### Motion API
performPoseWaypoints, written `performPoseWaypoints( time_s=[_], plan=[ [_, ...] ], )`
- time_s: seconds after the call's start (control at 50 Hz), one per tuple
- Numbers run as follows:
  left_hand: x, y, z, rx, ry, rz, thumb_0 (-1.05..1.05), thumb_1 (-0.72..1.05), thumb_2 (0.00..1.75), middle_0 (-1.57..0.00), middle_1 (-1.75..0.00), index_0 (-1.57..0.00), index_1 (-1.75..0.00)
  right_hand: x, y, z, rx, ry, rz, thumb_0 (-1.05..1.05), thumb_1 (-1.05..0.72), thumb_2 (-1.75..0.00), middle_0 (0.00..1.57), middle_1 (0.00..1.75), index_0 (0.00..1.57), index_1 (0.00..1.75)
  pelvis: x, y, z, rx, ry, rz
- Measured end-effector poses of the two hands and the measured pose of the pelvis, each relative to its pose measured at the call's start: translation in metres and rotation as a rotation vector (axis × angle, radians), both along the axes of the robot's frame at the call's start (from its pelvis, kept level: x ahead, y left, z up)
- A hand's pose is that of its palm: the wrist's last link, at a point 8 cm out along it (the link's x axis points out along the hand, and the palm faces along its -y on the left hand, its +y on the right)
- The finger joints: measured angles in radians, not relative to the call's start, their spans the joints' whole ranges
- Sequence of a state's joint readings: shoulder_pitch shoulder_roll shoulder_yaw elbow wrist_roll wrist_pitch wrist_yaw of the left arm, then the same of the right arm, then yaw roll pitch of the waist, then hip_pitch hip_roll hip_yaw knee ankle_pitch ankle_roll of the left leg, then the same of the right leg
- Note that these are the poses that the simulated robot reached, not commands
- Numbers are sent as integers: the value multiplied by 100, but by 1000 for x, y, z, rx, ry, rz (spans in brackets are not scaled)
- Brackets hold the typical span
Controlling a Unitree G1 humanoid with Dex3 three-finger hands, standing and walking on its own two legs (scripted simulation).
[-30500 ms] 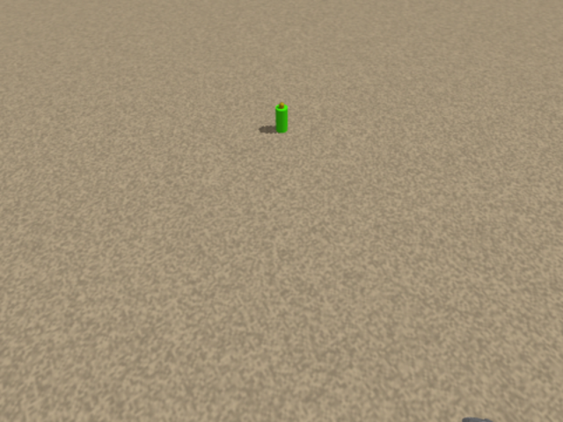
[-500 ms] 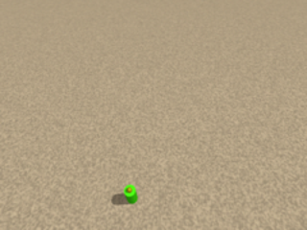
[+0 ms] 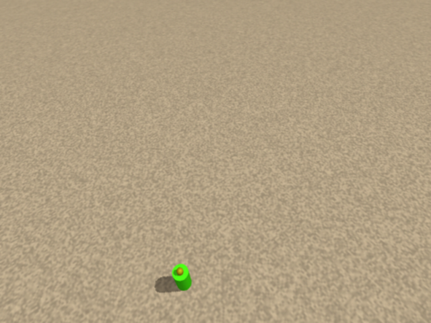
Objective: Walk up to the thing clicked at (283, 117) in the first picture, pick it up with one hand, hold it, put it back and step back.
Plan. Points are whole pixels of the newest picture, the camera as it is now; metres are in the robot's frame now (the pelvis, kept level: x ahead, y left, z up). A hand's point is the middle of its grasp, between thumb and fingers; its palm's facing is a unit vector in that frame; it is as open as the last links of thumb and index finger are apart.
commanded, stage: stand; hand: left
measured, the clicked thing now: (181, 276) +0.39 +0.18 -0.69
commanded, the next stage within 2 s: step back in 0.78 s
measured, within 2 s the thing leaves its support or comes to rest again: neither
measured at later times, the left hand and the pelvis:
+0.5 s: hand out of the picture +0.07 +0.24 -0.16, palm faces -0.02 -0.94 -0.34, open 7.4 cm; pelvis +0.01 -0.01 +0.00, yaw +0 degrees
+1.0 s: hand out of the picture +0.09 +0.27 -0.17, palm faces -0.02 -0.93 -0.38, open 7.4 cm; pelvis -0.02 +0.01 -0.01, yaw +0 degrees
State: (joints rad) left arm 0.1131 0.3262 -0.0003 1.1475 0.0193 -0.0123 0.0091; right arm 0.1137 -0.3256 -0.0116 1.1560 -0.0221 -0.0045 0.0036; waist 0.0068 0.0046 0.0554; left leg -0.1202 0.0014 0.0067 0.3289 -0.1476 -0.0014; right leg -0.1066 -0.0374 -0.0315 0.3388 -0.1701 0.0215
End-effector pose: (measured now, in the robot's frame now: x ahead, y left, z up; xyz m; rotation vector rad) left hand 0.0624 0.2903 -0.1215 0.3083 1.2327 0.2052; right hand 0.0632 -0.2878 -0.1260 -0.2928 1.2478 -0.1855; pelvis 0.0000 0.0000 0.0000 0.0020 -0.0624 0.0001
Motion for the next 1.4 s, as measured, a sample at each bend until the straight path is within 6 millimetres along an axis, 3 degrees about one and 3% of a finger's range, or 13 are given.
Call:
performPoseWaypoints(
  time_s=[0.44,0.74,0.88,1.0,1.1,1.18,1.26,1.4],
  plan=[
    [2,-3,0,2,39,3,1,91,90,-20,-30,-20,-30,2,-8,0,-3,34,-8,0,-90,-90,20,30,21,30,9,-5,1,2,19,-1],
    [22,-9,3,2,-6,-8,1,91,90,-20,-30,-20,-30,19,-14,2,-8,-6,-7,0,-90,-90,20,30,21,30,17,-10,1,2,14,-5],
    [26,-1,1,14,-30,10,0,90,90,-21,-30,-20,-30,21,-22,1,-17,-18,-16,0,-90,-90,20,30,21,30,3,-10,-5,-10,23,-3],
    [22,22,-6,41,-25,-20,0,90,90,-21,-30,-20,-30,2,-25,1,-65,7,-17,0,-90,-90,20,30,21,30,-18,5,-13,-7,34,-8],
    [33,48,-23,33,-66,-37,1,90,90,-21,-30,-20,-30,-32,-13,1,-118,53,-18,0,-90,-90,20,30,21,30,-32,27,-26,-19,55,8],
    [33,52,-26,23,-84,-40,1,91,90,-20,-30,-20,-30,-60,5,9,-125,105,-10,0,-90,-90,20,30,21,30,-46,34,-20,-23,50,8],
    [19,49,-24,1,-63,-60,0,91,90,-20,-30,-20,-30,-72,16,12,-128,95,-21,0,-90,-90,20,30,21,30,-57,41,-14,-31,58,-9],
    [-18,48,-24,13,-27,-93,1,91,90,-20,-30,-20,-30,-75,26,1,-93,-28,-38,0,-90,-90,20,30,21,30,-81,45,-21,-12,36,-52]
  ],
)
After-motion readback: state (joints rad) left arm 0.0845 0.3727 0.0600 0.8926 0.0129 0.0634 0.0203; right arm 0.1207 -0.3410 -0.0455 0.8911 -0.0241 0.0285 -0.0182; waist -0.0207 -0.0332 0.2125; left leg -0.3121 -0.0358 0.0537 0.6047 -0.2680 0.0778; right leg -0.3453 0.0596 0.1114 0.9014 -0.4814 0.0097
